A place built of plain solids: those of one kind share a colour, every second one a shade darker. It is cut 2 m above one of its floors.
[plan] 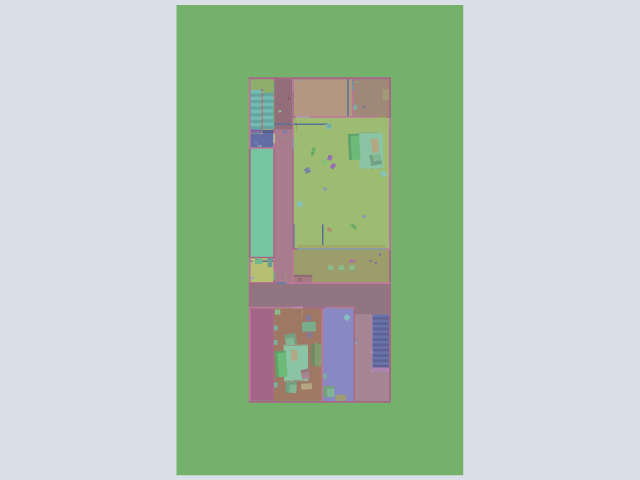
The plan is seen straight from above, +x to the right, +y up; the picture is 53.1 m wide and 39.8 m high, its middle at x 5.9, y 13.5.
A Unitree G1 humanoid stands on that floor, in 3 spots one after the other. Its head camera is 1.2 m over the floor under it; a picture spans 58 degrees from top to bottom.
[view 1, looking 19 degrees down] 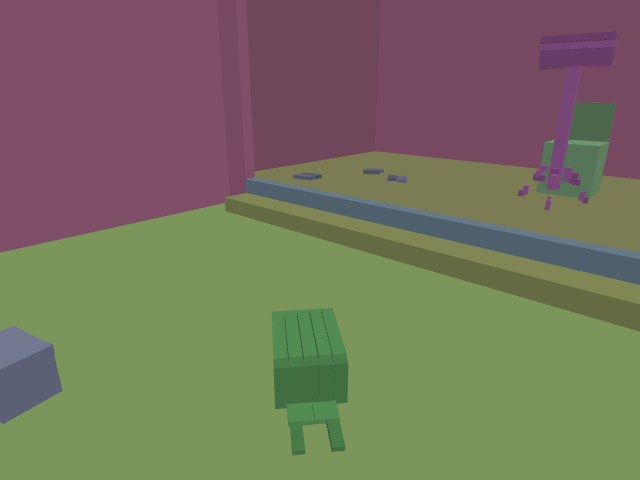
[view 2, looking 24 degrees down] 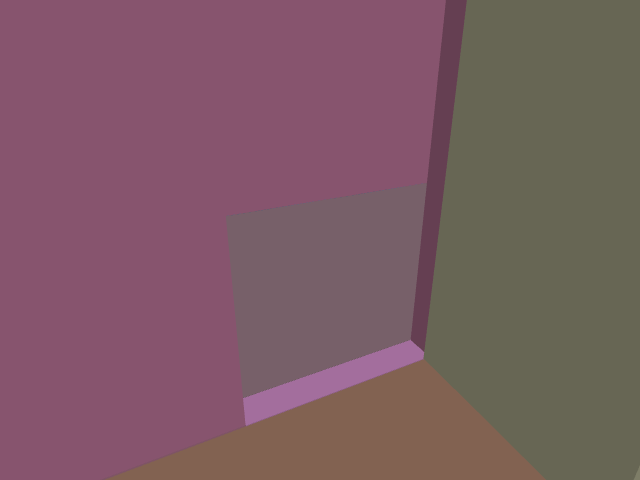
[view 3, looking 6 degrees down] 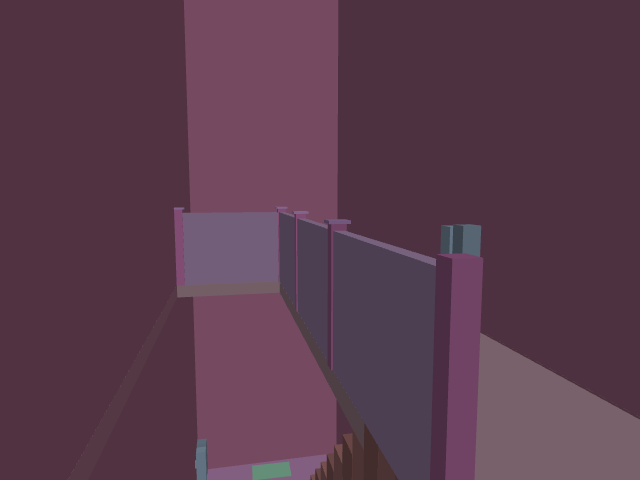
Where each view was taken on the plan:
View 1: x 7.62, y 15.72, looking -48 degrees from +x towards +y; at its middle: upper_floor_lodge_room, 3.69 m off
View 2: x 3.38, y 6.72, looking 63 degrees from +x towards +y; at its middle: upper_floor_upper_hall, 2.95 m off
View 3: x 10.94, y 8.56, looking -102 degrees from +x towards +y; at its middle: front_stair_guard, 3.29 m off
